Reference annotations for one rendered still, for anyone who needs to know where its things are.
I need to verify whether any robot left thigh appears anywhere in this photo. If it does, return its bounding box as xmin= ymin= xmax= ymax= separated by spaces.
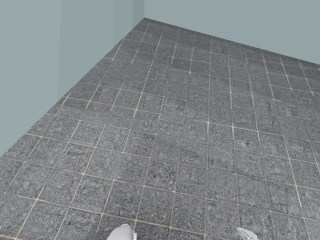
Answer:
xmin=106 ymin=226 xmax=137 ymax=240

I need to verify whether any left robot shin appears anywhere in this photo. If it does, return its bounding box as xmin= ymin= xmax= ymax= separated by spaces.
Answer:
xmin=120 ymin=224 xmax=131 ymax=228

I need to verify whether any right robot hand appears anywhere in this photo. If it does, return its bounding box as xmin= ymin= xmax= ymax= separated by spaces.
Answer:
xmin=237 ymin=227 xmax=259 ymax=240

